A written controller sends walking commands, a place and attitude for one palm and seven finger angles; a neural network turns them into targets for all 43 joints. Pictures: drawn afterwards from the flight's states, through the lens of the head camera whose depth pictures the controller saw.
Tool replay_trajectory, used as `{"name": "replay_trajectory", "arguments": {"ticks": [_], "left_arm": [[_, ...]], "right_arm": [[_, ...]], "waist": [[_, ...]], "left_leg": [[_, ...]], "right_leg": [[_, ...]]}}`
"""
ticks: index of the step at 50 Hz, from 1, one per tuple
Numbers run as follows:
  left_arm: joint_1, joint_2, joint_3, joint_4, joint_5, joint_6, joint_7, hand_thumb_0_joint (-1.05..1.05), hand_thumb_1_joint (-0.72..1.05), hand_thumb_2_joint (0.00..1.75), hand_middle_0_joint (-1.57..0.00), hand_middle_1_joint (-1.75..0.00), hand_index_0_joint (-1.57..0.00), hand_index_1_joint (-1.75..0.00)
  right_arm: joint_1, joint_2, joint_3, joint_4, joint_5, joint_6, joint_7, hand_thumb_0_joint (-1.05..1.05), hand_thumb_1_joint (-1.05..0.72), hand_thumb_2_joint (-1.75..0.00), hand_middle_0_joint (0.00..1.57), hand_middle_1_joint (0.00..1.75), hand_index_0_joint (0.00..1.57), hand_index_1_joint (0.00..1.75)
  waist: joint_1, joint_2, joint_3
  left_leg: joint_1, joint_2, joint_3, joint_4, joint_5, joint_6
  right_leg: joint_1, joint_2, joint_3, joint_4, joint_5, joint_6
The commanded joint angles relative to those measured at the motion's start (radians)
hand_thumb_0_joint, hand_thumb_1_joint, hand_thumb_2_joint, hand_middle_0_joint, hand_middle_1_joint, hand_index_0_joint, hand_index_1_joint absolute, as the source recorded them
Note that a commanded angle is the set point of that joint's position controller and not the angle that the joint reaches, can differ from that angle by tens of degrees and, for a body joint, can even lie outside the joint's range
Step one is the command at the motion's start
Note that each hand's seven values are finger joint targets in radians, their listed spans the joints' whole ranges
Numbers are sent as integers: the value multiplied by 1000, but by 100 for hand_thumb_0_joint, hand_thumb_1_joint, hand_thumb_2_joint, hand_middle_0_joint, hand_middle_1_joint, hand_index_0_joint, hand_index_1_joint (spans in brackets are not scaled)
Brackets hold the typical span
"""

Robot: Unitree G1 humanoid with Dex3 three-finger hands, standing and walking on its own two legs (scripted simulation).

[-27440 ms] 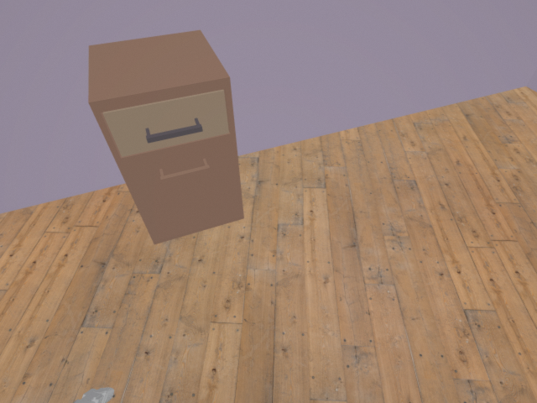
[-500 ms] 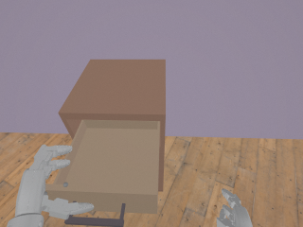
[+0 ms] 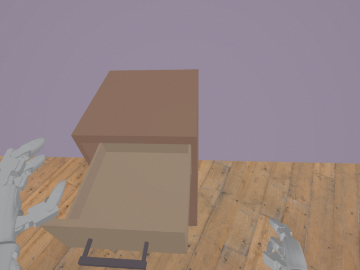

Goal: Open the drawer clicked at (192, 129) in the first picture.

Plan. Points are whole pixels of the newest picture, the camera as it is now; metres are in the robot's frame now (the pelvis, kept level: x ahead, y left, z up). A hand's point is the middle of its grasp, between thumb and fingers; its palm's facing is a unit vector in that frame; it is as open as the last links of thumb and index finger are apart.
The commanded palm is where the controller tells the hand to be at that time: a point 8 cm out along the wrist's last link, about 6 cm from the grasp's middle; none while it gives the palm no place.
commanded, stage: draw the hand back to the body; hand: left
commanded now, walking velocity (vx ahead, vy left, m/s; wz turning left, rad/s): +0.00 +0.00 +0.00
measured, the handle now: (114, 254) +0.20 +0.23 -0.17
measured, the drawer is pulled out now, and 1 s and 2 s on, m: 0.30 0.30 0.30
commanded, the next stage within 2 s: step back with the hand held close in 0.26 s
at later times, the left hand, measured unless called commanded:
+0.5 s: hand (44, 200) +0.18 +0.25 +0.16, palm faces +0.39 -0.80 -0.46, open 7.4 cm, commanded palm +0.12 +0.28 +0.17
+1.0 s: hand (11, 237) +0.12 +0.28 +0.15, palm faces +0.36 -0.80 -0.48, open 7.4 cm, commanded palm +0.06 +0.31 +0.17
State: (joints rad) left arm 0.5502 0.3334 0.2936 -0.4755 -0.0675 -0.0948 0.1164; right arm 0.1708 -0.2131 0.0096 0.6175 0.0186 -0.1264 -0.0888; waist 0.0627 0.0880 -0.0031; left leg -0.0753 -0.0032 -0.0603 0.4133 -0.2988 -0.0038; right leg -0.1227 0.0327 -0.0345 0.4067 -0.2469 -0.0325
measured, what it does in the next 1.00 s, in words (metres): shifts its weight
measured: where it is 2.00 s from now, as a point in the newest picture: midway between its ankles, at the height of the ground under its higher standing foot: outside the picture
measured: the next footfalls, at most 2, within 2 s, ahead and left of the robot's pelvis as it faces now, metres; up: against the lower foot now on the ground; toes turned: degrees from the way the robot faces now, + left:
right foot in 1.42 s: -0.12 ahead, -0.10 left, +0.00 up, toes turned +0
left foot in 1.80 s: -0.11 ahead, +0.12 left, +0.00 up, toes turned -2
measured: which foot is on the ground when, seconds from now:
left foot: down 0.00-1.00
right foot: down 0.00-1.00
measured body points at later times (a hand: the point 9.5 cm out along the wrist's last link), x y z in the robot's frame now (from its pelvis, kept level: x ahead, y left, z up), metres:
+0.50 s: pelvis -0.01 +0.00 +0.00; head +0.00 -0.02 +0.45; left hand +0.15 +0.29 +0.19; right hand +0.18 -0.22 -0.09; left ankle -0.05 +0.13 -0.74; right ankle -0.01 -0.10 -0.74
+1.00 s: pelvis -0.07 +0.03 -0.01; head -0.04 +0.04 +0.44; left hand +0.10 +0.32 +0.17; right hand +0.14 -0.20 -0.07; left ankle -0.05 +0.13 -0.74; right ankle -0.01 -0.10 -0.74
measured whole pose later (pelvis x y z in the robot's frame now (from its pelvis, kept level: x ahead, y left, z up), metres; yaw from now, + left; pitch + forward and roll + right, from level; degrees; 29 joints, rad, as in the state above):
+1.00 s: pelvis -0.07 +0.03 -0.01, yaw +0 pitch +2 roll +0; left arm 0.65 0.39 0.38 -0.59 -0.04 -0.19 0.15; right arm 0.13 -0.18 -0.01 0.53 0.02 -0.03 -0.06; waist 0.01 -0.01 0.02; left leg -0.33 -0.05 -0.04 0.54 -0.25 0.04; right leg -0.36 -0.01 -0.02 0.51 -0.18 0.01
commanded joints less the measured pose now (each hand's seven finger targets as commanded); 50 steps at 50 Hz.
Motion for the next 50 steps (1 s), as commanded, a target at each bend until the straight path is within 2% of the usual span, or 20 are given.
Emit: {"name": "replay_trajectory", "arguments": {"ticks": [1, 4, 8, 11, 14, 16, 17, 18, 19, 20, 22, 23, 26, 31, 33, 38, 44, 46, 48, 50], "left_arm": [[-25, 125, 97, -150, -4, -60, 6, 0, 83, 87, -21, -34, -21, -34], [-51, 132, 90, -163, -3, -64, 2, 0, 90, 90, -20, -30, -20, -30], [-66, 181, 130, -202, -1, -68, 8, 0, 90, 90, -20, -30, -20, -30], [-55, 160, 113, -213, -5, -68, 11, 0, 90, 90, -20, -30, -20, -30], [-73, 167, 117, -218, -3, -65, 15, 0, 90, 90, -20, -30, -20, -30], [-48, 149, 108, -192, -4, -63, 16, 0, 90, 90, -20, -30, -20, -30], [-51, 167, 122, -202, 0, -65, 16, 0, 90, 90, -20, -30, -20, -30], [-60, 165, 119, -200, 1, -66, 13, 0, 90, 90, -20, -30, -20, -30], [-180, 290, 259, -294, 1, -112, 25, 0, 90, 90, -20, -30, -20, -30], [-77, 199, 202, -168, 14, -120, 16, 0, 90, 90, -20, -30, -20, -30], [-5, 151, 151, -134, 19, -116, 9, 0, 90, 90, -20, -30, -20, -30], [-4, 160, 155, -181, 22, -131, 7, 0, 90, 90, -20, -30, -20, -30], [87, 155, 159, -180, 20, -138, 14, 0, 90, 90, -20, -30, -20, -30], [129, 210, 198, -307, 19, -147, 34, 0, 90, 90, -20, -30, -20, -30], [123, 245, 225, -347, 17, -145, 41, 0, 90, 90, -20, -30, -20, -30], [158, 235, 235, -329, 11, -139, 46, 0, 90, 90, -20, -30, -20, -30], [147, 189, 202, -301, 21, -146, 45, 0, 90, 90, -20, -30, -20, -30], [125, 187, 199, -309, 25, -150, 45, 0, 90, 90, -20, -30, -20, -30], [94, 211, 221, -323, 35, -157, 50, 0, 90, 90, -20, -30, -20, -30], [77, 190, 196, -345, 38, -164, 50, 0, 90, 90, -20, -30, -20, -30]], "right_arm": [[-125, -76, -28, -164, 0, -42, -2, 0, -90, -90, 20, 30, 20, 30], [-132, -80, -28, -169, 0, -39, 1, 0, -90, -90, 20, 30, 20, 30], [-130, -82, -26, -173, -5, -41, -2, 0, -90, -90, 20, 30, 20, 30], [-134, -75, -24, -178, -2, -43, -4, 0, -90, -90, 20, 30, 20, 30], [-130, -76, -23, -172, -3, -48, -6, 0, -90, -90, 20, 30, 20, 30], [-130, -74, -24, -168, -2, -47, -4, 0, -90, -90, 20, 30, 20, 30], [-127, -82, -28, -167, -4, -48, -3, 0, -90, -90, 20, 30, 20, 30], [-129, -81, -26, -165, -5, -49, -3, 0, -90, -90, 20, 30, 20, 30], [-114, -117, -41, -193, 0, -21, 2, 0, -90, -90, 20, 30, 20, 30], [-109, -96, -41, -167, -8, -1, 8, 0, -90, -90, 20, 30, 20, 30], [-122, -106, -51, -182, -3, 26, 19, 0, -90, -90, 20, 30, 20, 30], [-129, -113, -55, -190, -7, 32, 20, 0, -90, -90, 20, 30, 20, 30], [-132, -112, -68, -198, 0, 53, 27, 0, -90, -90, 20, 30, 20, 30], [-133, -116, -77, -224, 7, 66, 21, 0, -90, -90, 20, 30, 20, 30], [-137, -118, -78, -229, 7, 69, 13, 0, -90, -90, 20, 30, 20, 30], [-142, -113, -85, -225, 5, 74, 8, 0, -90, -90, 20, 30, 20, 30], [-127, -114, -79, -222, -3, 63, 13, 0, -90, -90, 20, 30, 20, 30], [-124, -121, -76, -229, -2, 54, 15, 0, -90, -90, 20, 30, 20, 30], [-124, -127, -77, -231, -5, 43, 11, 0, -90, -90, 20, 30, 20, 30], [-104, -124, -71, -241, -3, 34, 14, 0, -90, -90, 20, 30, 20, 30]], "waist": [[-12, -67, -49], [-15, -48, -34], [-6, -42, -78], [-10, -49, -68], [-13, 2, -56], [-12, -29, -43], [-7, -37, -78], [-9, -10, -54], [-43, -33, 79], [-47, -106, 65], [-49, -151, 37], [-51, -106, 9], [-51, -99, -106], [-59, -65, -227], [-60, -56, -242], [-60, -18, -197], [-61, 6, -114], [-59, 15, -92], [-60, 19, -76], [-65, -21, -75]], "left_leg": [[-32, 20, 57, -35, 319, 32], [-38, 17, 55, -43, 293, 31], [-26, 13, 54, -43, 298, 31], [-25, 15, 51, -43, 287, 32], [-30, 13, 49, -48, 280, 27], [-34, 16, 48, -50, 288, 29], [-19, 15, 50, -49, 298, 29], [-23, 9, 52, -50, 296, 27], [-123, 21, 9, -24, 202, 37], [-120, 21, -2, -11, 171, 38], [-109, 24, 1, 2, 180, 41], [-115, 23, 3, -8, 207, 41], [-123, 37, 8, -11, 273, 42], [-138, 59, -5, 13, 430, 40], [-151, 67, -17, 17, 483, 35], [-201, 86, -37, 8, 484, 35], [-395, 130, -92, -72, 256, 64], [-486, 141, -103, -92, 106, 80], [-577, 136, -101, -99, -53, 93], [-608, 108, -94, -68, -162, 91]], "right_leg": [[49, -55, 2, -57, 274, 21], [41, -54, 5, -69, 241, 21], [64, -53, 11, -74, 247, 21], [56, -50, 11, -73, 235, 22], [51, -51, 12, -78, 223, 18], [51, -49, 7, -73, 229, 19], [58, -48, 7, -75, 233, 20], [50, -45, 10, -87, 231, 17], [-63, -98, 127, -143, 250, 12], [-68, -112, 112, -149, 204, 11], [-72, -121, 120, -151, 193, 15], [-53, -121, 104, -132, 233, 12], [23, -124, 79, -78, 298, 23], [89, -122, 55, 6, 446, 31], [97, -119, 49, 29, 481, 32], [54, -105, 42, 61, 428, 32], [71, -77, 39, 133, 216, 33], [92, -73, 54, 158, 163, 36], [130, -72, 77, 163, 167, 38], [124, -92, 106, 135, 126, 30]]}}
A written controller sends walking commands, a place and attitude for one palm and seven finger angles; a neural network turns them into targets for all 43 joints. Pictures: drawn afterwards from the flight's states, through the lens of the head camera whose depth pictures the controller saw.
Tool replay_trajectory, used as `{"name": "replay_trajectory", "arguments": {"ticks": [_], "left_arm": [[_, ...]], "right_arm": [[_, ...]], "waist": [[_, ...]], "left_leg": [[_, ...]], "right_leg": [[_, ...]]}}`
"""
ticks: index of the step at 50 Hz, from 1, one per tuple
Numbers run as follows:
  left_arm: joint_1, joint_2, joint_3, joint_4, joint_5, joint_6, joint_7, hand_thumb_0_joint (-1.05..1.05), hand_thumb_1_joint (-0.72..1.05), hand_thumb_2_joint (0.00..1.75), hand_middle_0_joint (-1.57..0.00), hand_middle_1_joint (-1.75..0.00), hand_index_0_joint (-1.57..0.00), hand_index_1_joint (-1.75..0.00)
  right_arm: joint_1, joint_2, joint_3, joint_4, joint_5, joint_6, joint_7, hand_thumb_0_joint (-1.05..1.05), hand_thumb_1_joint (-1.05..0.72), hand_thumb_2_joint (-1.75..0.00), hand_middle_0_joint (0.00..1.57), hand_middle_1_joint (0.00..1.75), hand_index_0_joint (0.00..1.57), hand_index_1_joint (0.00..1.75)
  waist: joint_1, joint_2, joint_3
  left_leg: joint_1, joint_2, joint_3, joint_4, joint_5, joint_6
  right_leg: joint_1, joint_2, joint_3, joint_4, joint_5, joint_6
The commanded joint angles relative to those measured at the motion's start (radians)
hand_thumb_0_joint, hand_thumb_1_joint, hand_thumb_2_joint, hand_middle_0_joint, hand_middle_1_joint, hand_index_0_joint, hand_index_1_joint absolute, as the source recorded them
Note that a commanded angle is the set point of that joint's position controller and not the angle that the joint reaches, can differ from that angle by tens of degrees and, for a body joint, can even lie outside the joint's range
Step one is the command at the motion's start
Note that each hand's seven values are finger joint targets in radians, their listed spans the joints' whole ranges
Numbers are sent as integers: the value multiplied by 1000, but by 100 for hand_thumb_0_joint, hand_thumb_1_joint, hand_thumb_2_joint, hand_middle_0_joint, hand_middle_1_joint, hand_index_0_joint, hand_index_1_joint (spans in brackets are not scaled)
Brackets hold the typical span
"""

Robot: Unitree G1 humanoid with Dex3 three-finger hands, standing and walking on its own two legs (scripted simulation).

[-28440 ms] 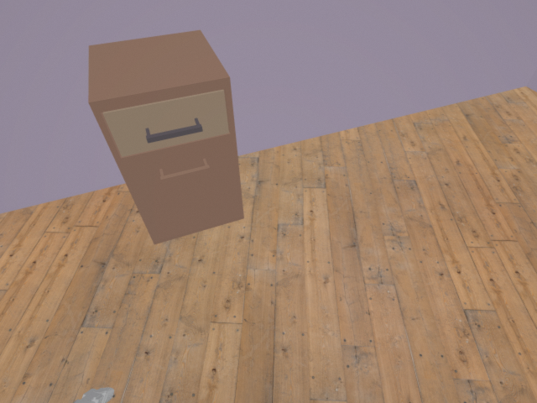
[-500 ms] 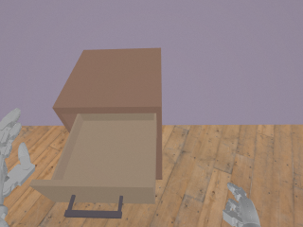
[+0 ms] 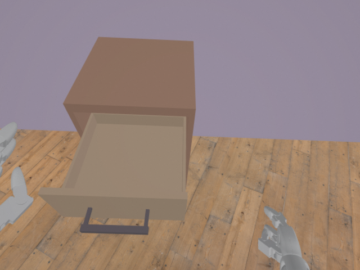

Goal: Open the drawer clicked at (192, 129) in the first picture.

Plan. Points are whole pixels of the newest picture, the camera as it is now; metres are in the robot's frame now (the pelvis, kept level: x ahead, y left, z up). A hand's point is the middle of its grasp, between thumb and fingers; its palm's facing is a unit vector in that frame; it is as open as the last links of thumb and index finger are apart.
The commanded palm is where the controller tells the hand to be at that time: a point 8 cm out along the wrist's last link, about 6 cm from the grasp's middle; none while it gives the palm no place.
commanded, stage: step back with the hand held close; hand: left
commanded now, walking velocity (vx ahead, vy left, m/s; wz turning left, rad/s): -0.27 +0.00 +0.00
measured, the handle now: (116, 221) +0.26 +0.20 -0.16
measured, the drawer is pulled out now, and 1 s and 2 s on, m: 0.30 0.30 0.30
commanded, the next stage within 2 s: stop stepping back and stand still in 0.96 s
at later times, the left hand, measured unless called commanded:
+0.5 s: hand (38, 210) +0.17 +0.22 +0.16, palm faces +0.28 -0.82 -0.49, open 7.4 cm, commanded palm +0.10 +0.27 +0.18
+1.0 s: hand out of the picture +0.04 +0.20 +0.17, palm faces +0.27 -0.86 -0.43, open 7.4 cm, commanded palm -0.02 +0.26 +0.18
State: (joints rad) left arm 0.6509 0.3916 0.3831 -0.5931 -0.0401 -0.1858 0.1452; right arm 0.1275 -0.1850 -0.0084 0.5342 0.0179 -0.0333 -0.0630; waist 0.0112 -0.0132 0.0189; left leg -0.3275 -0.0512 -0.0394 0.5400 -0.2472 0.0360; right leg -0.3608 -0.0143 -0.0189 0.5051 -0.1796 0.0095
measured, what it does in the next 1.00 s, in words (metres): walks backwards: right foot, then left foot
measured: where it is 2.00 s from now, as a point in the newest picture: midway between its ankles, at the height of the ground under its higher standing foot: outside the picture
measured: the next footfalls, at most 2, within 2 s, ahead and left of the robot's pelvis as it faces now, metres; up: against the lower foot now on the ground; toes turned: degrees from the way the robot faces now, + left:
right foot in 0.42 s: -0.06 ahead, -0.13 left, +0.00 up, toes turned +0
left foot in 0.80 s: -0.05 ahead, +0.10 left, +0.00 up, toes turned -2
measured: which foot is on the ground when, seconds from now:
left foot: down 0.00-0.60, up 0.62-0.78, down 0.80-1.00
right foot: down 0.00-0.26, up 0.28-0.40, down 0.42-0.82, up 0.84-1.00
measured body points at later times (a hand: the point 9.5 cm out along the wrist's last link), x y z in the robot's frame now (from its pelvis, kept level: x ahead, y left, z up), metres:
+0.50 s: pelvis -0.04 -0.01 +0.00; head +0.03 +0.01 +0.44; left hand +0.15 +0.26 +0.19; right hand +0.14 -0.24 -0.09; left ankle +0.02 +0.10 -0.73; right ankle -0.10 -0.13 -0.73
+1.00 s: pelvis -0.16 -0.02 +0.01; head -0.11 +0.01 +0.45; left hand +0.02 +0.25 +0.20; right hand +0.04 -0.23 -0.06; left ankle -0.09 +0.10 -0.73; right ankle -0.18 -0.14 -0.69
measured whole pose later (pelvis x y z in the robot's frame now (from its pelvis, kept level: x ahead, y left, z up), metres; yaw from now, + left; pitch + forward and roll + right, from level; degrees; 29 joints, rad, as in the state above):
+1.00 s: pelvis -0.16 -0.02 +0.01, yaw -2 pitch +3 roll -2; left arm 0.66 0.42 0.36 -0.73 -0.06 -0.19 0.15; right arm 0.11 -0.14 0.01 0.59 -0.01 -0.14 -0.04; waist 0.02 -0.05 0.04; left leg -0.38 0.03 -0.01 0.45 -0.12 0.01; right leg -0.45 0.02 0.00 0.89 -0.47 0.01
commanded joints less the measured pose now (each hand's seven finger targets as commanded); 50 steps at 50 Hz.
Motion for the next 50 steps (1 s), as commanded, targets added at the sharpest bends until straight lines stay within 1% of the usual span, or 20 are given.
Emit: {"name": "replay_trajectory", "arguments": {"ticks": [1, 5, 8, 10, 14, 19, 22, 24, 28, 31, 34, 37, 38, 39, 40, 41, 42, 43, 46, 50], "left_arm": [[-26, 137, 110, -222, 11, -77, 22, 0, 90, 90, -20, -30, -20, -30], [-61, 139, 87, -248, 3, -94, 31, 0, 90, 90, -20, -30, -20, -30], [-49, 161, 109, -232, 2, -97, 46, 0, 90, 90, -20, -30, -20, -30], [-47, 150, 103, -249, 3, -106, 47, 0, 90, 90, -20, -30, -20, -30], [-36, 159, 149, -271, 31, -122, 43, 0, 90, 90, -20, -30, -20, -30], [46, 148, 148, -260, -4, -134, 20, 0, 90, 90, -20, -30, -20, -30], [45, 147, 128, -281, -14, -146, 4, 0, 90, 90, -20, -30, -20, -30], [48, 156, 128, -298, -12, -143, -1, 0, 90, 90, -20, -30, -20, -30], [128, 207, 196, -257, -31, -116, -11, 0, 90, 90, -20, -30, -20, -30], [102, 210, 198, -222, -36, -114, -4, 0, 90, 90, -20, -30, -20, -30], [95, 179, 173, -166, -26, -86, 6, 0, 90, 90, -20, -30, -20, -30], [57, 145, 121, -164, -10, -72, 13, 0, 90, 90, -20, -30, -20, -30], [26, 151, 105, -200, -12, -75, 16, 0, 90, 90, -20, -30, -20, -30], [9, 152, 91, -249, -15, -84, 18, 0, 90, 90, -20, -30, -20, -30], [-11, 164, 87, -291, -6, -89, 19, 0, 90, 90, -20, -30, -20, -30], [12, 156, 74, -310, -8, -102, 16, 0, 90, 90, -20, -30, -20, -30], [36, 157, 81, -312, -5, -108, 21, 0, 90, 90, -20, -30, -20, -30], [60, 181, 113, -337, -16, -101, 20, 0, 90, 90, -20, -30, -20, -30], [0, 161, 91, -427, -17, -93, 28, 0, 90, 90, -20, -30, -20, -30], [30, 147, 112, -325, -36, -78, 17, 0, 90, 90, -20, -30, -20, -30]], "right_arm": [[-55, -150, -53, -157, -2, -63, -10, 0, -90, -90, 20, 30, 20, 30], [-26, -153, -55, -135, -8, -76, -5, 0, -90, -90, 20, 30, 20, 30], [-32, -154, -57, -112, -14, -78, -10, 0, -90, -90, 20, 30, 20, 30], [-46, -150, -51, -118, -12, -81, -11, 0, -90, -90, 20, 30, 20, 30], [-62, -146, -52, -140, -8, -107, -16, 0, -90, -90, 20, 30, 20, 30], [-34, -142, -64, -94, -23, -133, -7, 0, -90, -90, 20, 30, 20, 30], [-31, -153, -59, -49, -34, -134, 7, 0, -90, -90, 20, 30, 20, 30], [-40, -152, -55, -47, -32, -125, 13, 0, -90, -90, 20, 30, 20, 30], [-95, -145, -70, -101, 0, -90, 9, 0, -90, -90, 20, 30, 20, 30], [-122, -114, -66, -120, 19, -57, -3, 0, -90, -90, 20, 30, 20, 30], [-134, -81, -46, -119, 8, -39, -22, 0, -90, -90, 20, 30, 20, 30], [-123, -91, -26, -108, -3, -17, -38, 0, -90, -90, 20, 30, 20, 30], [-127, -104, -31, -100, -1, -20, -45, 0, -90, -90, 20, 30, 20, 30], [-98, -123, -49, -94, 0, -31, -43, 0, -90, -90, 20, 30, 20, 30], [-68, -128, -66, -98, -3, -49, -28, 0, -90, -90, 20, 30, 20, 30], [-24, -132, -75, -91, -2, -75, -10, 0, -90, -90, 20, 30, 20, 30], [-27, -125, -76, -90, -11, -105, -4, 0, -90, -90, 20, 30, 20, 30], [-49, -124, -66, -88, -29, -125, -7, 0, -90, -90, 20, 30, 20, 30], [-19, -135, -60, -63, -26, -148, 5, 0, -90, -90, 20, 30, 20, 30], [-46, -134, -55, -49, -26, -155, 14, 0, -90, -90, 20, 30, 20, 30]], "waist": [[-15, 58, -90], [-28, -41, -79], [-29, -20, -89], [-30, 51, -93], [-14, 265, -128], [-5, 126, -163], [-9, 165, -259], [-11, 174, -333], [-4, 3, -381], [-13, -168, -265], [-15, -133, -170], [-40, -51, -117], [-46, 18, -118], [-38, 110, -164], [-26, 190, -229], [-17, 194, -275], [-10, 188, -283], [3, 307, -316], [-10, 214, -253], [-15, 209, -196]], "left_leg": [[-340, 137, -107, -164, -259, 49], [-120, 62, -62, 20, -231, 11], [-31, 68, -63, 22, -184, 2], [-120, 114, -106, -101, -183, 19], [-496, 287, -258, -337, -290, 93], [-175, 267, -215, -151, 261, 80], [141, 267, -184, -53, 687, 62], [223, 246, -122, 0, 802, 38], [125, 160, -9, 95, 523, -7], [-122, 21, 14, 338, -146, -48], [-191, 47, -63, 392, -235, -45], [-84, 45, 1, -17, -22, -43], [-27, 64, 16, -209, 208, -39], [58, 177, -63, -239, 582, -8], [212, 299, -154, -162, 889, 29], [306, 361, -148, -136, 956, 73], [301, 374, -164, -118, 987, 92], [223, 391, -187, -134, 920, 107], [188, 357, -133, -155, 787, 111], [97, 336, -127, -209, 478, 100]], "right_leg": [[316, -60, 121, -6, 3, -19], [29, -145, 228, -212, -251, -76], [-60, -139, 194, -228, -277, -79], [39, -79, 121, -139, -210, -40], [397, 47, 28, 266, -47, 9], [199, 37, 44, 110, -84, -8], [106, 30, 34, -36, 10, -11], [134, 12, 32, -53, 153, -10], [185, -82, 90, -62, 475, -30], [192, -286, 230, -125, 768, -111], [143, -304, 211, -132, 678, -176], [151, -148, 78, -53, 619, -80], [180, -97, 30, 19, 580, -39], [170, -30, -4, 104, 373, 5], [20, -6, 22, 190, -11, 5], [-57, -1, 56, 285, -238, 1], [-93, 9, 62, 361, -294, -5], [-72, -7, 89, 441, -344, 0], [-71, 11, 59, 455, -301, 8], [-15, 24, 22, 372, -299, 8]]}}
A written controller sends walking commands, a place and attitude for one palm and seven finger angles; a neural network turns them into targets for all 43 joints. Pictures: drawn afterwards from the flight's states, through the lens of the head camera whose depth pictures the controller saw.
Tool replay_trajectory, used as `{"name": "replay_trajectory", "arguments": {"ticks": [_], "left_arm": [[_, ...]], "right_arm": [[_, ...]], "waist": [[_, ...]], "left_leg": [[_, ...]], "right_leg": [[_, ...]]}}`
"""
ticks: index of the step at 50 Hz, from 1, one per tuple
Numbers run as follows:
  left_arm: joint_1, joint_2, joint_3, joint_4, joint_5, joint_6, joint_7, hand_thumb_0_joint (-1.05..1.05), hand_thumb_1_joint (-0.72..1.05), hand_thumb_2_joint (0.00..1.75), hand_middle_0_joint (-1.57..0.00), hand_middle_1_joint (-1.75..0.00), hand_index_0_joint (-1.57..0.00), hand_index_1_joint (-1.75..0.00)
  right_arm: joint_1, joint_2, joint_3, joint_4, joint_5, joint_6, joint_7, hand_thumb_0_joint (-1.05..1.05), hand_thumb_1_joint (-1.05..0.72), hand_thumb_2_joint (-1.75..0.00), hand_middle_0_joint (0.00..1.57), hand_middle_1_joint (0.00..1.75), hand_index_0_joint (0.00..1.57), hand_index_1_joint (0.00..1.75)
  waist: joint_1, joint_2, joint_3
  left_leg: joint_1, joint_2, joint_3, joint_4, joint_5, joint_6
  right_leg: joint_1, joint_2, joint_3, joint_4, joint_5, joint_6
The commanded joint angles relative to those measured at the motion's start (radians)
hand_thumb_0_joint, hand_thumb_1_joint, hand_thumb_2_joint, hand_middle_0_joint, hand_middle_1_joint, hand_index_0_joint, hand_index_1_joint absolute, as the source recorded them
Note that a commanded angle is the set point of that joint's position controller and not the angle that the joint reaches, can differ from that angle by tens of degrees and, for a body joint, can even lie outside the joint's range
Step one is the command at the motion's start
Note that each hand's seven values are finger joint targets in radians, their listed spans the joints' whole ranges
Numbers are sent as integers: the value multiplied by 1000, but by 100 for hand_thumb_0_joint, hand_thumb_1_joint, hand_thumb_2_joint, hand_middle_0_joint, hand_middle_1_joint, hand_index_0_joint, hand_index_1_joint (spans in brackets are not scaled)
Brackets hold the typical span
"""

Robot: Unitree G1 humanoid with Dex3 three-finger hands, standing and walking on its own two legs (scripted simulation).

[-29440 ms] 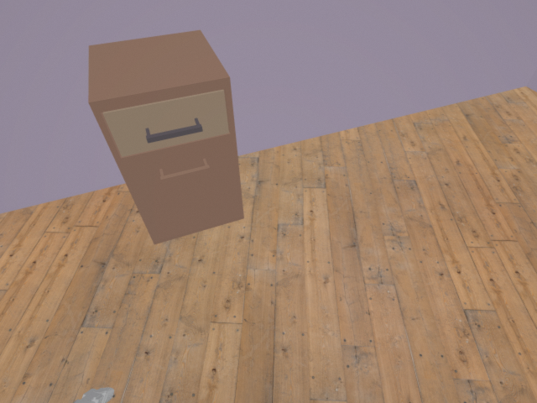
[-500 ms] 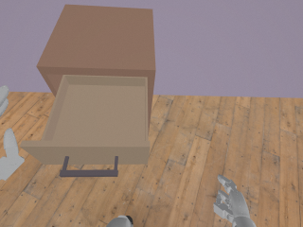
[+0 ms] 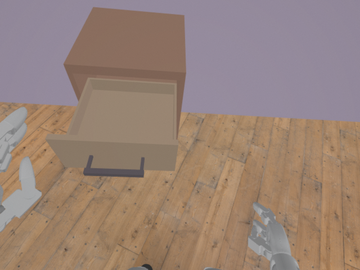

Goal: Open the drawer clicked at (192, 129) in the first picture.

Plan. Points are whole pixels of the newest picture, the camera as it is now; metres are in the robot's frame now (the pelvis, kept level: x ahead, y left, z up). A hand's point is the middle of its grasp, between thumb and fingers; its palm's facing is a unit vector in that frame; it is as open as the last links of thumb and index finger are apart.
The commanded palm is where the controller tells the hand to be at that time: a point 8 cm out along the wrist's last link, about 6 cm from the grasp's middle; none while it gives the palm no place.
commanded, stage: stop stepping back and stand still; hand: left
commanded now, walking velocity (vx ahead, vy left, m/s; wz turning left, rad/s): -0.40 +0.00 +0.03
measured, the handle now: (115, 166) +0.41 +0.23 -0.17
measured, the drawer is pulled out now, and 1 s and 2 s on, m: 0.30 0.30 0.30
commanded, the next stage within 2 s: let the arm hang, fingers relaxed in 0.90 s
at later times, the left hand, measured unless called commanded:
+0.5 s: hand out of the picture +0.04 +0.19 +0.16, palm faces +0.39 -0.81 -0.44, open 7.4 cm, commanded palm -0.02 +0.24 +0.18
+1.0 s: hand out of the picture +0.03 +0.21 +0.17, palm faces +0.40 -0.82 -0.41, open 7.4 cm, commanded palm none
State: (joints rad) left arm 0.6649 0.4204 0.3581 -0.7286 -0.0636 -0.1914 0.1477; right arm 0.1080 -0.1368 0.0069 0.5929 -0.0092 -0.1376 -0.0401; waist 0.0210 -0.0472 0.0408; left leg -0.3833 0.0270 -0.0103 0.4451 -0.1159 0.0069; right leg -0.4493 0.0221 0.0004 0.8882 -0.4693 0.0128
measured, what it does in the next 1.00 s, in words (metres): walks backwards: right foot, then left foot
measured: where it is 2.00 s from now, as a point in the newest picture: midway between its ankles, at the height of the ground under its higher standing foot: outside the picture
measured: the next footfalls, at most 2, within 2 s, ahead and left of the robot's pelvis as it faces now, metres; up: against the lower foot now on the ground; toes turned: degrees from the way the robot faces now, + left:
right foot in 0.16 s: -0.09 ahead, -0.16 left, +0.00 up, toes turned +2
left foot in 0.44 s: -0.15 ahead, +0.08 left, +0.00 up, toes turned +6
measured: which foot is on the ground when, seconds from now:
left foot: down 0.00-0.16, up 0.18-0.42, down 0.44-0.64, up 0.66-0.86, down 0.88-1.00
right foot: up 0.00-0.14, down 0.16-1.00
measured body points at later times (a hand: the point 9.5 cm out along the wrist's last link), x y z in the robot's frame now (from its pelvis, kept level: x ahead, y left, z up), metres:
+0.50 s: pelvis -0.13 -0.05 +0.00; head -0.12 -0.04 +0.45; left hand +0.02 +0.23 +0.19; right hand +0.00 -0.33 -0.08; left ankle -0.19 +0.08 -0.74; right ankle -0.12 -0.16 -0.74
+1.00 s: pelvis -0.15 -0.03 +0.00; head -0.14 +0.00 +0.45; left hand +0.00 +0.25 +0.19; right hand +0.02 -0.26 -0.08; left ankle -0.14 +0.06 -0.74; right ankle -0.14 -0.14 -0.72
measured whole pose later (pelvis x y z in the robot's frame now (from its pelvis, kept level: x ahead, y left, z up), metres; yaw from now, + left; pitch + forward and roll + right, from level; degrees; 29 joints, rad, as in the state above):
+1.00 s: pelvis -0.15 -0.03 +0.00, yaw +4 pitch +0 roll -1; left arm 0.62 0.39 0.34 -0.66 -0.02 -0.19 0.17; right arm 0.24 -0.17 -0.01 0.62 0.00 -0.15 -0.06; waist -0.01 -0.06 0.04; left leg -0.24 0.00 0.08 0.49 -0.24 0.04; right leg -0.33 -0.02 -0.08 0.72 -0.42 -0.01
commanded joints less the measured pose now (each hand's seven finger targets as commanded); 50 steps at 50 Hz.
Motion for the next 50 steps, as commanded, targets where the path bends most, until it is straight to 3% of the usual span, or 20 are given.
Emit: {"name": "replay_trajectory", "arguments": {"ticks": [1, 6, 8, 10, 13, 19, 21, 23, 24, 26, 30, 32, 33, 37, 39, 42, 43, 45, 49, 50], "left_arm": [[16, 115, 144, -147, -16, -69, 12, 0, 90, 90, -20, -30, -20, -30], [79, 130, 174, -48, -25, -45, 4, 0, 90, 90, -20, -30, -20, -30], [64, 196, 209, -85, -17, -52, -2, 0, 90, 90, -20, -30, -20, -30], [-18, 173, 180, -73, -22, -48, 6, 0, 90, 90, -20, -30, -20, -30], [16, 124, 151, -27, -13, -52, -5, 0, 90, 90, -20, -30, -20, -30], [-67, 129, 121, -46, 46, -99, 32, 0, 90, 90, -20, -30, -20, -30], [-35, 132, 126, -125, 41, -108, 39, 0, 90, 90, -20, -30, -20, -30], [19, 142, 139, -128, 37, -120, 31, 0, 90, 90, -20, -30, -20, -30], [29, 146, 143, -133, 37, -117, 24, 0, 90, 90, -20, -30, -20, -30], [20, 153, 155, -141, 47, -119, 27, 0, 90, 90, -20, -30, -20, -30], [-15, 109, 150, 49, 32, -110, 15, 0, 90, 90, -20, -30, -20, -30], [-39, 140, 165, 101, 24, -102, 11, 0, 90, 90, -20, -30, -20, -30], [-60, 130, 163, 119, 28, -102, 10, 0, 90, 90, -20, -30, -20, -30], [-75, 92, 118, 97, 27, -95, -9, 0, 90, 90, -20, -30, -20, -30], [-136, 89, 80, -16, 40, -88, 6, 0, 90, 90, -20, -30, -20, -30], [-115, 87, 59, -129, 47, -86, 32, 0, 90, 90, -20, -30, -20, -30], [-115, 104, 65, -194, 44, -88, 37, 0, 90, 90, -20, -30, -20, -30], [-147, 125, 87, -262, 57, -101, 48, 0, 90, 90, -20, -30, -20, -30], [-21, 142, 144, -172, 41, -75, 46, 0, 90, 90, -20, -30, -20, -30], [-230, -103, -251, 722, 153, 126, -85, 0, 90, 90, -20, -30, -20, -30]], "right_arm": [[-35, -184, -66, -103, 1, -49, -9, 0, -90, -90, 20, 30, 20, 30], [-38, -192, -58, -136, 18, -16, -1, 0, -90, -90, 20, 30, 20, 30], [-5, -172, -66, -142, 30, 12, 0, 0, -90, -90, 20, 30, 20, 30], [2, -164, -68, -135, 53, 7, -13, 0, -90, -90, 20, 30, 20, 30], [-10, -166, -67, -145, 45, 24, -17, 0, -90, -90, 20, 30, 20, 30], [3, -173, -63, -111, 28, -66, -41, 0, -90, -90, 20, 30, 20, 30], [36, -180, -70, -114, 15, -96, -48, 0, -90, -90, 20, 30, 20, 30], [48, -203, -87, -133, 17, -106, -44, 0, -90, -90, 20, 30, 20, 30], [63, -203, -90, -132, 23, -96, -32, 0, -90, -90, 20, 30, 20, 30], [42, -171, -72, -110, 17, -89, -27, 0, -90, -90, 20, 30, 20, 30], [44, -213, -79, -82, 34, -64, -16, 0, -90, -90, 20, 30, 20, 30], [32, -195, -86, -99, 47, -36, -15, 0, -90, -90, 20, 30, 20, 30], [36, -194, -97, -109, 51, -21, -13, 0, -90, -90, 20, 30, 20, 30], [31, -165, -63, -99, 34, 5, -1, 0, -90, -90, 20, 30, 20, 30], [-12, -149, -46, -119, 25, -7, -19, 0, -90, -90, 20, 30, 20, 30], [14, -157, -42, -122, 5, -45, -40, 0, -90, -90, 20, 30, 20, 30], [14, -174, -48, -137, 2, -55, -48, 0, -90, -90, 20, 30, 20, 30], [16, -179, -50, -151, -5, -58, -35, 0, -90, -90, 20, 30, 20, 30], [41, -146, -38, -122, 17, -76, -16, 0, -90, -90, 20, 30, 20, 30], [28, -293, -111, 124, -25, -44, 48, 0, -90, -90, 20, 30, 20, 30]], "waist": [[-28, 272, -191], [-10, 245, -152], [-24, -79, -173], [-43, -235, -125], [-74, -128, -52], [-31, -90, -83], [-33, 43, -144], [-30, 237, -171], [-29, 236, -186], [-40, 382, -85], [-31, 43, 0], [-43, -225, 0], [-29, -246, 2], [-65, -149, -29], [-49, -142, -44], [-48, 50, -77], [-48, 144, -72], [-21, 372, -77], [-24, 240, -74], [-90, 184, -23]], "left_leg": [[95, 257, -155, -139, 199, 127], [-106, 106, -68, -86, -453, 35], [23, -66, 69, 368, -411, -32], [-114, -77, -38, 831, -306, -31], [-153, -5, -76, 839, -210, -27], [108, -29, 67, -17, -279, 55], [187, -18, 86, -211, -166, 67], [287, 120, -39, -183, 108, 102], [363, 156, -33, -140, 262, 106], [257, 206, -124, -147, 116, 134], [-50, 122, -16, 50, -176, 102], [-154, -40, 86, 392, -393, 42], [-147, -47, 35, 577, -411, 31], [-24, 6, 36, 502, -249, 25], [97, 7, 66, 277, -277, 44], [231, -29, 101, -38, -246, 57], [256, 22, 37, -125, -254, 66], [224, 256, -295, -234, -265, 154], [187, 213, -142, -143, 85, 125], [186, 170, -138, 39, 387, 113]], "right_leg": [[100, -11, 0, -39, -11, 4], [345, 3, -89, -448, 100, -13], [166, -179, 53, -675, 197, -65], [26, -415, 270, -732, 146, -157], [27, -351, 167, -681, 113, -151], [226, -282, 134, -604, 161, -103], [346, -208, 97, -470, 291, -70], [288, -94, -24, -223, 404, -20], [194, -70, -62, -156, 299, -9], [84, -55, -117, -159, -32, -15], [384, -64, -65, -466, 205, -18], [345, -292, 321, -687, 27, -111], [224, -378, 470, -797, -208, -149], [75, -302, 185, -734, -78, -162], [46, -277, 110, -724, -107, -142], [106, -215, 84, -644, -119, -107], [119, -184, 67, -538, -35, -85], [54, -44, -65, -183, 8, -21], [114, -62, -51, -179, 34, -8], [-44, -88, -13, -142, 74, -5]]}}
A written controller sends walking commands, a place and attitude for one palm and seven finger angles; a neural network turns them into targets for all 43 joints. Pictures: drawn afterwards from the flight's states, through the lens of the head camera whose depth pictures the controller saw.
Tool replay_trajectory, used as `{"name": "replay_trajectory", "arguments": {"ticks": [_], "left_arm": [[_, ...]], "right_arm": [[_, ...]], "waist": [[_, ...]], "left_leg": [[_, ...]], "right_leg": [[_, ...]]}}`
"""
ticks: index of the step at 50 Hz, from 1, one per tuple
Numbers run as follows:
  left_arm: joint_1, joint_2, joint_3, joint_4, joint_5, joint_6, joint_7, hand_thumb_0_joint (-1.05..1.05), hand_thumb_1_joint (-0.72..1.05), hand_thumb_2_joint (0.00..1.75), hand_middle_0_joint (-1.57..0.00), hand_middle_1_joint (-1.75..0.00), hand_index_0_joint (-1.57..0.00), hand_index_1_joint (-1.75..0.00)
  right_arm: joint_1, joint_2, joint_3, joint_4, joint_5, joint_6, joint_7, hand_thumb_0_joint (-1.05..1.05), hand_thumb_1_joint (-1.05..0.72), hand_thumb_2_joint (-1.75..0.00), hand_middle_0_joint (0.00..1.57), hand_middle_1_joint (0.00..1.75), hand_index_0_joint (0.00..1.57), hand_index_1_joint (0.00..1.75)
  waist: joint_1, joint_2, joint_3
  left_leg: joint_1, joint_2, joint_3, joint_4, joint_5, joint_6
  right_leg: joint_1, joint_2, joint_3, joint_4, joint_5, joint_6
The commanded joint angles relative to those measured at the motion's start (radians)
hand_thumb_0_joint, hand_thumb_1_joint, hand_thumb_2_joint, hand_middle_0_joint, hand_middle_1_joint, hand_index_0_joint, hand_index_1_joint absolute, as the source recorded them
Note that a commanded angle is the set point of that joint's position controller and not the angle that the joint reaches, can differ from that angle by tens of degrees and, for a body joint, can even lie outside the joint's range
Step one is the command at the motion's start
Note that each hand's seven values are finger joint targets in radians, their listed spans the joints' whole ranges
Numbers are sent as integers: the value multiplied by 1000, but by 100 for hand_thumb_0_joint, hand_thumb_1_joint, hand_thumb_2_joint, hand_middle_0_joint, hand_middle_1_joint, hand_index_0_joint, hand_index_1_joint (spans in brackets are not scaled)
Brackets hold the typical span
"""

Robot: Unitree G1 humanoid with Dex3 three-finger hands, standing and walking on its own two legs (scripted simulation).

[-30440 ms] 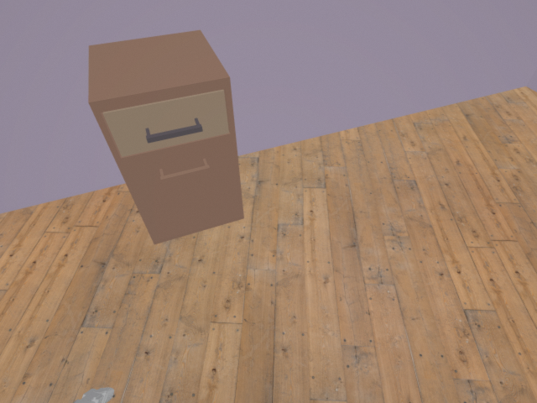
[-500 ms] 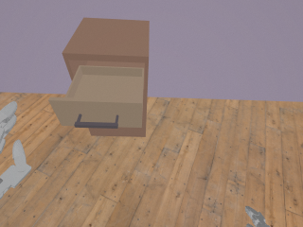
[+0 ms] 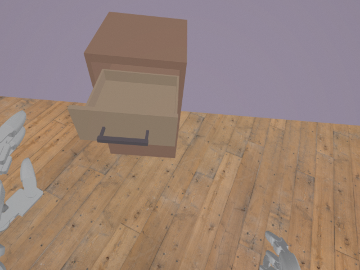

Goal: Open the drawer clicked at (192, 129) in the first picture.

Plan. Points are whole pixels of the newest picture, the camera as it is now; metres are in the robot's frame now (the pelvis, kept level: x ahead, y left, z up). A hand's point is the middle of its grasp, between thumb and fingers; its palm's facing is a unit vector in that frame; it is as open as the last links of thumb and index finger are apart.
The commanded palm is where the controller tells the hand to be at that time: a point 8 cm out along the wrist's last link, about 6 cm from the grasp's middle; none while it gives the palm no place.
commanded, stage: let the arm hang, fingers relaxed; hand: left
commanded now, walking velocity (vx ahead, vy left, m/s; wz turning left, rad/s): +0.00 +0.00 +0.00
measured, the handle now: (124, 136) +0.58 +0.23 -0.17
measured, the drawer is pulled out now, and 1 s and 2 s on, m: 0.30 0.30 0.30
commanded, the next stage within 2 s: look to check the result in 1.10 s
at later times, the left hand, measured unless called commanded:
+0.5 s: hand out of the picture -0.02 +0.19 -0.17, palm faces +0.05 -0.97 -0.24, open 7.1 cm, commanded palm none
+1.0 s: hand out of the picture +0.00 +0.13 -0.17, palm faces +0.04 -0.98 -0.17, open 7.3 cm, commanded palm none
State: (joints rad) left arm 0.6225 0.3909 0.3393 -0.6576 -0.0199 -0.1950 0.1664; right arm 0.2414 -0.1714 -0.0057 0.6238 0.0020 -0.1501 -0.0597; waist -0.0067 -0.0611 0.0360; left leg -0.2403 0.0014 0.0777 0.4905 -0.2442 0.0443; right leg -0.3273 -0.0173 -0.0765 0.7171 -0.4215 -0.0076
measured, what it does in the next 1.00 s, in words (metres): stands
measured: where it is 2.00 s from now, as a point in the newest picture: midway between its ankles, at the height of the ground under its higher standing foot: outside the picture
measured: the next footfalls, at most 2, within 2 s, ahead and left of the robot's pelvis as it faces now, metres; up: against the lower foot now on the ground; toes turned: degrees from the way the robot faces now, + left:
none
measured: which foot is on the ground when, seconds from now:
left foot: down 0.00-1.00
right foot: down 0.00-1.00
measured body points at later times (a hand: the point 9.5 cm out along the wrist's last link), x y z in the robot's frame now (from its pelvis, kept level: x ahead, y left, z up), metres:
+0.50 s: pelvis +0.01 -0.01 +0.00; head +0.04 +0.00 +0.45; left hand -0.02 +0.24 -0.15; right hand +0.01 -0.25 -0.15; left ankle +0.01 +0.09 -0.74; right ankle +0.01 -0.13 -0.74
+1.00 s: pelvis +0.01 -0.02 +0.00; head +0.02 -0.03 +0.45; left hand -0.01 +0.19 -0.16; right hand -0.02 -0.22 -0.16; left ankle +0.01 +0.09 -0.74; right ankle +0.01 -0.13 -0.74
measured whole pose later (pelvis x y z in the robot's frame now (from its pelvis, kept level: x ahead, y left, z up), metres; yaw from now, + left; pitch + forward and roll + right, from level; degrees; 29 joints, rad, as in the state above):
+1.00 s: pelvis +0.01 -0.02 +0.00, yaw +1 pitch -2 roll +0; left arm 0.30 0.11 -0.01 1.11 0.01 0.01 0.04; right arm 0.33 -0.11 0.00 1.11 -0.01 0.00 -0.03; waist -0.01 0.01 0.06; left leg -0.18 0.02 0.05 0.44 -0.23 0.01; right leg -0.17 0.00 -0.05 0.44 -0.24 -0.02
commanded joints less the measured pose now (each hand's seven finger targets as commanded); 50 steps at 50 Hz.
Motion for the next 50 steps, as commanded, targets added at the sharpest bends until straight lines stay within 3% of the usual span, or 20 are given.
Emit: {"name": "replay_trajectory", "arguments": {"ticks": [1, 2, 3, 4, 5, 6, 7, 8, 9, 10, 14, 16, 17, 20, 23, 27, 34, 40, 50], "left_arm": [[-170, -141, -250, 688, 79, 206, -132, 0, 90, 90, -20, -30, -20, -30], [-157, -150, -261, 686, 79, 222, -142, 0, 90, 90, -20, -30, -20, -30], [-191, -159, -271, 732, 73, 213, -149, 0, 90, 90, -20, -30, -20, -30], [-196, -132, -262, 793, 74, 201, -153, 0, 90, 90, -20, -30, -20, -30], [-199, -97, -252, 859, 71, 193, -153, 0, 90, 90, -20, -30, -20, -30], [-215, -58, -244, 927, 70, 189, -150, 0, 90, 90, -20, -30, -20, -30], [-265, -28, -247, 982, 65, 196, -152, 0, 90, 90, -20, -30, -20, -30], [-309, -31, -257, 1030, 60, 210, -152, 0, 90, 90, -20, -30, -20, -30], [-328, -59, -267, 1088, 56, 218, -147, 0, 90, 90, -20, -30, -20, -30], [-328, -67, -272, 1151, 54, 222, -143, 0, 90, 90, -20, -30, -20, -30], [-299, -59, -292, 1355, 44, 221, -139, 0, 90, 90, -20, -30, -20, -30], [-280, -66, -298, 1436, 42, 214, -142, 0, 90, 90, -20, -30, -20, -30], [-261, -103, -284, 1454, 47, 211, -139, 0, 90, 90, -20, -30, -20, -30], [-263, -107, -299, 1527, 42, 208, -140, 0, 90, 90, -20, -30, -20, -30], [-256, -114, -313, 1588, 38, 202, -137, 0, 90, 90, -20, -30, -20, -30], [-242, -120, -327, 1657, 32, 200, -132, 0, 90, 90, -20, -30, -20, -30], [-223, -135, -333, 1724, 31, 198, -124, 0, 90, 90, -20, -30, -20, -30], [-229, -153, -329, 1740, 33, 198, -121, 0, 90, 90, -20, -30, -20, -30], [-226, -177, -319, 1755, 31, 192, -122, 0, 90, 90, -20, -30, -20, -30]], "right_arm": [[-2, -167, -80, 62, -26, 35, 63, 0, -90, -90, 20, 30, 20, 30], [1, -167, -74, 45, -24, 52, 59, 0, -90, -90, 20, 30, 20, 30], [4, -159, -66, 57, -25, 60, 54, 0, -90, -90, 20, 30, 20, 30], [12, -173, -59, 54, -20, 73, 56, 0, -90, -90, 20, 30, 20, 30], [14, -171, -51, 55, -13, 82, 58, 0, -90, -90, 20, 30, 20, 30], [14, -157, -49, 66, -5, 85, 58, 0, -90, -90, 20, 30, 20, 30], [31, -159, -47, 82, -1, 94, 58, 0, -90, -90, 20, 30, 20, 30], [27, -162, -45, 94, -8, 104, 61, 0, -90, -90, 20, 30, 20, 30], [-6, -165, -39, 113, -24, 115, 59, 0, -90, -90, 20, 30, 20, 30], [-25, -165, -32, 131, -28, 121, 57, 0, -90, -90, 20, 30, 20, 30], [-6, -143, -12, 193, -23, 135, 52, 0, -90, -90, 20, 30, 20, 30], [19, -128, -9, 229, -19, 140, 49, 0, -90, -90, 20, 30, 20, 30], [37, -111, -16, 237, -25, 141, 46, 0, -90, -90, 20, 30, 20, 30], [75, -105, -17, 276, -20, 146, 41, 0, -90, -90, 20, 30, 20, 30], [109, -99, -15, 309, -13, 147, 36, 0, -90, -90, 20, 30, 20, 30], [147, -88, -8, 363, -9, 147, 29, 0, -90, -90, 20, 30, 20, 30], [167, -65, 0, 422, -9, 152, 27, 0, -90, -90, 20, 30, 20, 30], [175, -35, 0, 455, -12, 154, 27, 0, -90, -90, 20, 30, 20, 30], [189, -5, -4, 475, -14, 148, 20, 0, -90, -90, 20, 30, 20, 30]], "waist": [[-43, 158, -101], [-34, 175, -97], [-18, 47, -128], [-3, -21, -159], [9, -115, -184], [7, -209, -200], [-16, -190, -176], [-24, -34, -93], [-3, -28, -35], [11, 21, -10], [20, 174, 3], [15, 189, -9], [14, 226, -29], [10, 191, -39], [2, 83, -10], [-4, 45, 7], [-2, 18, 57], [-1, 45, 109], [3, 89, 86]], "left_leg": [[96, 189, -187, 2, 582, 72], [86, 185, -175, 4, 554, 62], [136, 174, -184, 30, 617, 56], [119, 159, -193, 49, 616, 45], [46, 129, -171, 76, 573, 27], [-30, 80, -135, 108, 454, -2], [-18, 46, -121, 78, 307, -24], [-9, 58, -153, 8, 257, -17], [-50, 89, -177, -25, 270, 4], [-70, 98, -185, -49, 286, 14], [-54, 80, -146, -111, 99, 3], [-35, 74, -141, -130, -21, 3], [-20, 75, -140, -135, -54, 5], [-1, 91, -149, -145, -61, 12], [26, 90, -134, -114, 49, 10], [59, 91, -116, -106, 116, 5], [56, 91, -105, -121, 94, 4], [25, 87, -105, -140, 30, 1], [29, 85, -103, -132, 73, -3]], "right_leg": [[-127, -45, 62, -29, -9, 23], [-92, -38, 32, -79, 16, 32], [-66, -23, 15, -168, 94, 30], [21, -27, 7, -228, 249, 23], [153, -46, 37, -240, 484, 10], [251, -108, 118, -203, 712, -28], [206, -165, 147, -192, 679, -69], [104, -139, 123, -184, 496, -66], [100, -76, 109, -182, 372, -39], [124, -58, 104, -196, 332, -24], [162, -54, 116, -274, 223, -19], [158, -54, 121, -298, 181, -26], [158, -54, 112, -306, 173, -32], [161, -55, 98, -320, 189, -31], [140, -70, 115, -342, 252, -36], [134, -85, 123, -362, 288, -37], [117, -84, 122, -379, 248, -36], [88, -77, 122, -392, 171, -36], [114, -74, 123, -387, 216, -43]]}}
